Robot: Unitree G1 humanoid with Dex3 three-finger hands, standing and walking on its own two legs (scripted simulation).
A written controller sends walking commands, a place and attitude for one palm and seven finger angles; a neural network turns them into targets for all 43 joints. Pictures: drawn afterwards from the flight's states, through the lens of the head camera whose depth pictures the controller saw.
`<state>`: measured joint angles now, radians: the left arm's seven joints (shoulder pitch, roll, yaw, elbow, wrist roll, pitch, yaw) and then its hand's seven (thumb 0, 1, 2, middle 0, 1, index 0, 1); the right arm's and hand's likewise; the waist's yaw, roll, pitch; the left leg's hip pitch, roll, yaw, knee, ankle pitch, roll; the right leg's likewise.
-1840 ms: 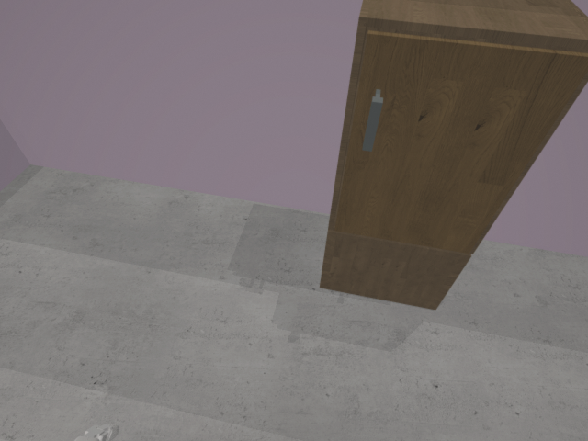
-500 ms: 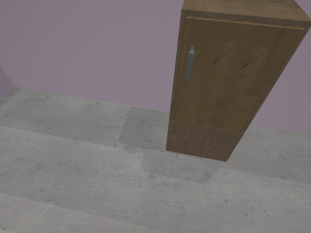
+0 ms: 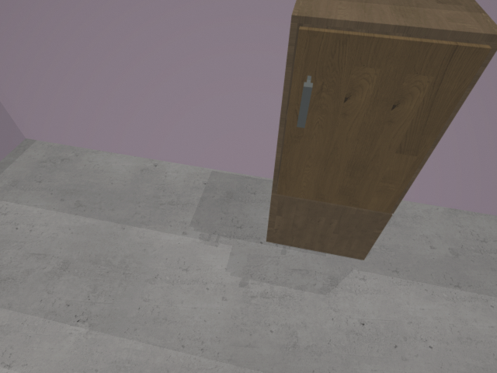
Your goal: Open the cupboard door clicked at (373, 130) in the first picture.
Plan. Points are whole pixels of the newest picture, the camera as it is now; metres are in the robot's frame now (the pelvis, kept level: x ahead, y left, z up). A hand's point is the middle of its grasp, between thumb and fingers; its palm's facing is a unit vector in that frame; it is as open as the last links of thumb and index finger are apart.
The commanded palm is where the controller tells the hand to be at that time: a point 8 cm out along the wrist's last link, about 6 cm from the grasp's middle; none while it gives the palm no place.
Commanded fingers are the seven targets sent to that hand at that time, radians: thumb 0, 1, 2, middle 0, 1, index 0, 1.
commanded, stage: turn to face it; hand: left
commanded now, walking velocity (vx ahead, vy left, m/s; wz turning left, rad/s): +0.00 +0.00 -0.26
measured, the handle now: (305, 101) +0.76 -0.10 +0.03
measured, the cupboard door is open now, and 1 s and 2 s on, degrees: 0 0 0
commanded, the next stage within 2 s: take the last steps up to it in 0.18 s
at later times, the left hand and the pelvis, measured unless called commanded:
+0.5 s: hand out of the picture +0.05 +0.17 -0.18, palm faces -0.13 -0.97 -0.22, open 7.4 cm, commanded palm none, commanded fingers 0.00 0.90 0.90 -0.20 -0.30 -0.20 -0.30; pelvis +0.00 -0.02 -0.01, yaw -9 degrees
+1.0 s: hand out of the picture +0.09 +0.06 -0.20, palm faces -0.11 -0.99 -0.10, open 7.4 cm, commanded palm none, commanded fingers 0.00 0.90 0.90 -0.20 -0.30 -0.20 -0.30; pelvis +0.13 -0.09 -0.02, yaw -12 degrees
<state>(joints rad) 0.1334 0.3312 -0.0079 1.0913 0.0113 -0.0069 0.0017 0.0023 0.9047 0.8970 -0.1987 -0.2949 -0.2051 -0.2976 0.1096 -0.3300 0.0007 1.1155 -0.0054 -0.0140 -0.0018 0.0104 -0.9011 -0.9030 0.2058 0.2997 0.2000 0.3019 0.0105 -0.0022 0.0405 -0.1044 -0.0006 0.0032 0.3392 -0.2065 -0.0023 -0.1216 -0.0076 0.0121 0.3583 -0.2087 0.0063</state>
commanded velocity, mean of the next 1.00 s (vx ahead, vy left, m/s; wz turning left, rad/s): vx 0.17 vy -0.10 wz -0.17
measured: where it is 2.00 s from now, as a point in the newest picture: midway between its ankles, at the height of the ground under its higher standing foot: outside the picture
